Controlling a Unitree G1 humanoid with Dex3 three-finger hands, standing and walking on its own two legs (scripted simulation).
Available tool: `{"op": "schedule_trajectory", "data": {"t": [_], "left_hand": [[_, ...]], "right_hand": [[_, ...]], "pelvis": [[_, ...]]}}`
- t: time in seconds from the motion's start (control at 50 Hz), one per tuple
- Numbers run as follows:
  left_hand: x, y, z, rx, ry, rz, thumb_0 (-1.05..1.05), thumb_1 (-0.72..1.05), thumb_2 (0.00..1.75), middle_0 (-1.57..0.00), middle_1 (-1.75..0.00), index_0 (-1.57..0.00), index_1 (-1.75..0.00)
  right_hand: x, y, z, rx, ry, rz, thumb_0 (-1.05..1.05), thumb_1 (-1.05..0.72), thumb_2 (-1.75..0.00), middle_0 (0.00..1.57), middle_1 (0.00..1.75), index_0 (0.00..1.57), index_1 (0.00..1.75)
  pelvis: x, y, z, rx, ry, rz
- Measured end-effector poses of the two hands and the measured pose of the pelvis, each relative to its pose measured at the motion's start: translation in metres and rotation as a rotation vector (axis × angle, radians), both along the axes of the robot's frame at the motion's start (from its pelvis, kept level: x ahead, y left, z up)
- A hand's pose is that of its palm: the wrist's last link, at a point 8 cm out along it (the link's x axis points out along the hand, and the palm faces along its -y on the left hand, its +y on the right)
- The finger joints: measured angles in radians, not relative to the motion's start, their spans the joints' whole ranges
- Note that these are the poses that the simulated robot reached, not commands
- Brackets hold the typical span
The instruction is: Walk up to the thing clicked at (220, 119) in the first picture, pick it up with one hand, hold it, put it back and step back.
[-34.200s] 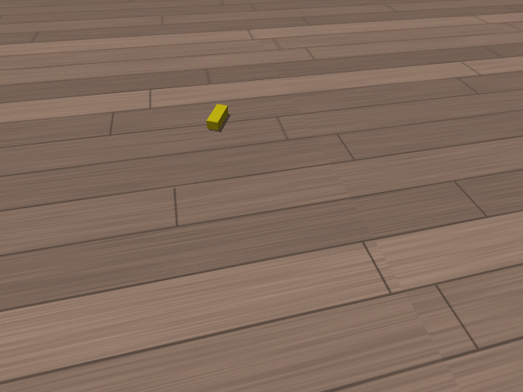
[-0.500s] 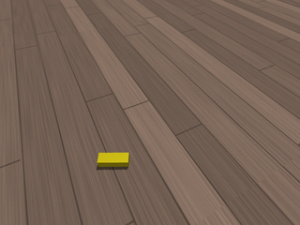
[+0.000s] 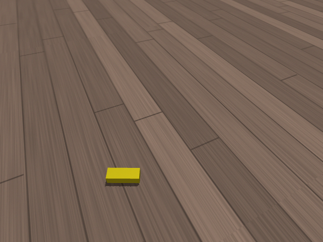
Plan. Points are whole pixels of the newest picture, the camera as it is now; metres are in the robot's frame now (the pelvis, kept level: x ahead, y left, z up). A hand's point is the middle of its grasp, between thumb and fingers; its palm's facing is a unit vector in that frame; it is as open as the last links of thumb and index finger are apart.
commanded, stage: stand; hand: left
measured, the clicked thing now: (123, 175) +0.69 +0.24 -0.75
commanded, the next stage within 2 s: walk up in 0.92 s
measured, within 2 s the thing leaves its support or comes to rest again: neither
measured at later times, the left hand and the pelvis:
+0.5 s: hand out of the picture +0.07 +0.24 -0.15, palm faces -0.04 -0.94 -0.35, open 7.4 cm; pelvis -0.01 -0.01 +0.00, yaw +0 degrees
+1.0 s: hand out of the picture +0.07 +0.24 -0.15, palm faces -0.01 -0.94 -0.34, open 7.4 cm; pelvis +0.00 -0.02 +0.00, yaw +0 degrees
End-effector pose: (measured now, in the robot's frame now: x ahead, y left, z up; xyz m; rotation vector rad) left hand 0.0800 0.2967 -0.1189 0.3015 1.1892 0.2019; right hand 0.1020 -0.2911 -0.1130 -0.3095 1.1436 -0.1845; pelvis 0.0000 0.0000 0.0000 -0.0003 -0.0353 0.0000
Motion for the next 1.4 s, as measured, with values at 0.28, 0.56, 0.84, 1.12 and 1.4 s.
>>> {"op": "schedule_trajectory", "data": {"t": [0.28, 0.56, 0.84, 1.12, 1.4], "left_hand": [[-0.017, -0.009, 0.001, 0.008, 0.053, -0.008, 0.01, 0.90, 0.90, -0.20, -0.30, -0.21, -0.30], [-0.016, -0.014, 0.003, 0.012, 0.039, -0.024, 0.01, 0.90, 0.90, -0.20, -0.30, -0.21, -0.30], [-0.016, -0.016, 0.003, 0.010, 0.049, -0.023, 0.01, 0.90, 0.90, -0.20, -0.30, -0.21, -0.30], [-0.033, 0.013, 0.004, 0.016, 0.009, 0.056, 0.01, 0.90, 0.90, -0.20, -0.30, -0.21, -0.30], [0.027, 0.058, -0.006, 0.007, 0.084, 0.019, 0.01, 0.90, 0.90, -0.20, -0.30, -0.21, -0.30]], "right_hand": [[-0.027, -0.013, -0.005, 0.003, 0.069, -0.026, 0.01, -0.90, -0.90, 0.20, 0.30, 0.21, 0.30], [-0.049, -0.023, -0.006, 0.000, 0.102, -0.043, 0.01, -0.91, -0.90, 0.20, 0.30, 0.21, 0.30], [-0.055, -0.025, -0.007, -0.003, 0.116, -0.040, 0.01, -0.91, -0.90, 0.20, 0.30, 0.21, 0.30], [-0.028, -0.029, -0.001, -0.045, 0.122, 0.031, 0.01, -0.91, -0.90, 0.20, 0.30, 0.21, 0.30], [0.016, 0.001, 0.018, -0.083, 0.052, -0.021, 0.01, -0.90, -0.90, 0.20, 0.30, 0.21, 0.30]], "pelvis": [[-0.004, -0.009, 0.003, 0.001, -0.003, 0.001], [-0.009, -0.016, 0.003, 0.001, 0.000, -0.001], [-0.008, -0.017, 0.002, 0.002, 0.003, -0.004], [0.015, -0.003, -0.004, -0.021, -0.001, 0.039], [0.089, 0.029, -0.005, 0.008, -0.023, 0.026]]}}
